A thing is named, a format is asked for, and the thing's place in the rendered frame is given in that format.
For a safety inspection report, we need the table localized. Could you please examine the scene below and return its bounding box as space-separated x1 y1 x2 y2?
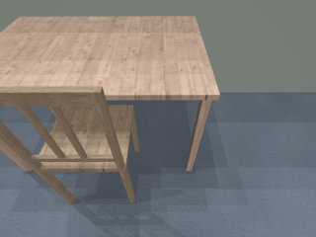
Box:
0 16 220 172

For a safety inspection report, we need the chair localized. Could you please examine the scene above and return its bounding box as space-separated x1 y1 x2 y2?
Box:
0 86 140 203

